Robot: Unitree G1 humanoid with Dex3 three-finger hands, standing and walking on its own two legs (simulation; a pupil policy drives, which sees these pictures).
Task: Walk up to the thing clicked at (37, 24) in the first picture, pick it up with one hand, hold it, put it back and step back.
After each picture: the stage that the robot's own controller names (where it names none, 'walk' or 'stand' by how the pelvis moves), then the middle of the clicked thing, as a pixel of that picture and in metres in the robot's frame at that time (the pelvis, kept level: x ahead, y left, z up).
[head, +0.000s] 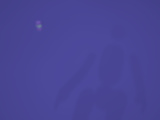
stand; (38, 25) +1.85 +0.62 -0.72
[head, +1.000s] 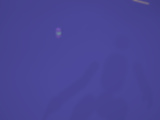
walk; (58, 32) +1.77 +0.30 -0.70
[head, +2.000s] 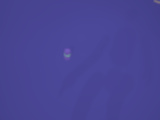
walk; (67, 54) +1.18 +0.13 -0.71
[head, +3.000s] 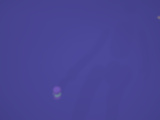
walk; (57, 93) +0.74 +0.17 -0.71
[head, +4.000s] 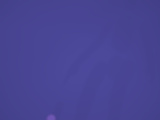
walk; out of the picture +0.50 +0.20 -0.71
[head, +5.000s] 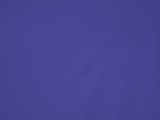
stand; out of the picture +0.40 +0.14 -0.71
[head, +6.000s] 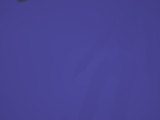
stand; out of the picture +0.37 +0.17 -0.72
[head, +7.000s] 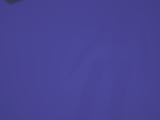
stand; out of the picture +0.36 +0.19 -0.72
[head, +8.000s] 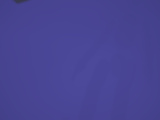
stand; out of the picture +0.38 +0.17 -0.73
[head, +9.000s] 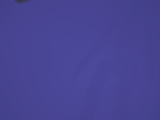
stand; out of the picture +0.37 +0.17 -0.73
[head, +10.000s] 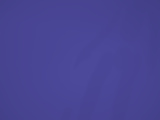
go down; out of the picture +0.39 +0.15 -0.72
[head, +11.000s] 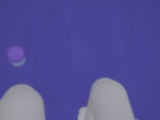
go down; (17, 57) +0.47 +0.20 -0.30
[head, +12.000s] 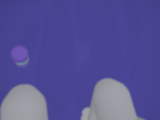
close in; (21, 57) +0.47 +0.20 -0.29
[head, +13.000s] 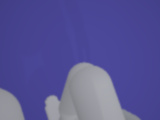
close in; out of the picture +0.46 +0.25 -0.23
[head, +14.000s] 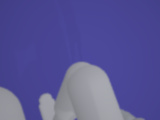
close; out of the picture +0.45 +0.25 -0.24
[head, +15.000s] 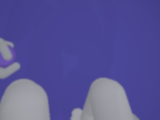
lift; (1, 59) +0.39 +0.24 -0.13
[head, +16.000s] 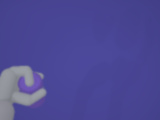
lift; (32, 90) +0.32 +0.17 +0.03
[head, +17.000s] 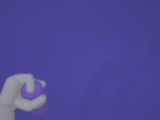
hold; (35, 98) +0.31 +0.17 +0.01
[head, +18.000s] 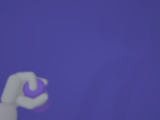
hold; (37, 96) +0.32 +0.17 +0.01
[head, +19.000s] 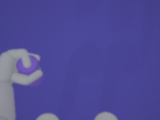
crouch; (30, 71) +0.40 +0.17 -0.06
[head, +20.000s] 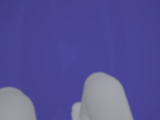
lower; out of the picture +0.48 +0.23 -0.14
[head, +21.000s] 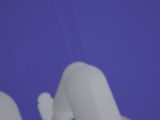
lower; out of the picture +0.45 +0.27 -0.24
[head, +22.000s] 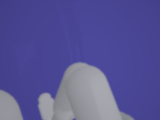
lower; out of the picture +0.45 +0.27 -0.24
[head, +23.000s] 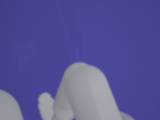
lower; out of the picture +0.45 +0.27 -0.24
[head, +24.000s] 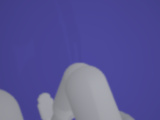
lower; out of the picture +0.45 +0.27 -0.24
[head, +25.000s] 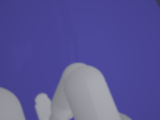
open; out of the picture +0.44 +0.25 -0.25
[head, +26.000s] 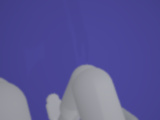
stand; out of the picture +0.45 +0.23 -0.25
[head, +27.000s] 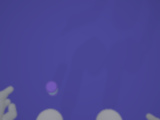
walk; (52, 88) +0.44 +0.15 -0.50
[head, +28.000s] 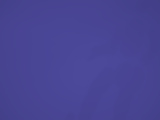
stand; out of the picture +0.40 +0.13 -0.66
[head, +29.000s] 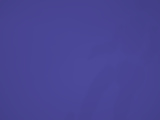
stand; out of the picture +0.39 +0.13 -0.67
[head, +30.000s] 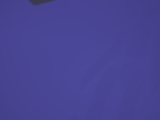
stand; out of the picture +0.41 +0.12 -0.72
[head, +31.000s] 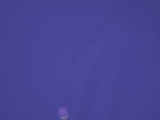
walk; (63, 114) +0.45 +0.14 -0.70
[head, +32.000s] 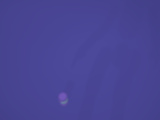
walk; (63, 99) +0.57 +0.18 -0.70
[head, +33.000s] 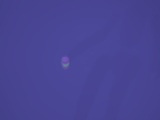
walk; (65, 62) +0.89 +0.14 -0.69
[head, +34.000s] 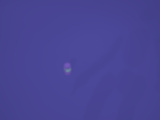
stand; (67, 68) +1.04 +0.18 -0.71
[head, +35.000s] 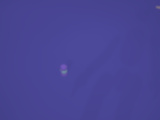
stand; (63, 70) +1.04 +0.19 -0.72
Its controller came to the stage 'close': yes
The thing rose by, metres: 0.72
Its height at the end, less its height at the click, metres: +0.00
